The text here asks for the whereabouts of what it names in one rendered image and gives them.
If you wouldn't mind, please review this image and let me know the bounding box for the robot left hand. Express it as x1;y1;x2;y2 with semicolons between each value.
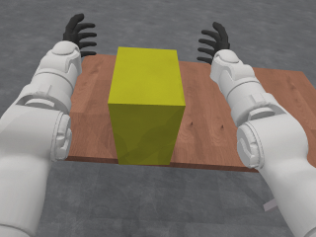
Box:
62;13;97;58

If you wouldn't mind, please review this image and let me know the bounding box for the table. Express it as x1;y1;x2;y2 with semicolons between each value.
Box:
58;53;316;212

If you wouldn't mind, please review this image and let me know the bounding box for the robot right upper arm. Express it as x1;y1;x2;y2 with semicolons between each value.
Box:
236;114;316;237

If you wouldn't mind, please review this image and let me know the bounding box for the right robot forearm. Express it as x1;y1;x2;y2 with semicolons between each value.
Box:
209;49;309;154

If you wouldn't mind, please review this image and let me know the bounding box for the robot left upper arm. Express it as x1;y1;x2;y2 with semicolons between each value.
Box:
0;105;72;237

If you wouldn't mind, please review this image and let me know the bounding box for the robot right hand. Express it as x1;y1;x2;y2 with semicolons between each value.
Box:
197;22;230;65

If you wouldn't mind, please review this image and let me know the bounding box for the carton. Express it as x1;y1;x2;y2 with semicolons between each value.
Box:
108;46;186;165

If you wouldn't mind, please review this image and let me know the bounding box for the left robot forearm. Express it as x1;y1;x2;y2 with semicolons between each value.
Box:
0;40;82;129

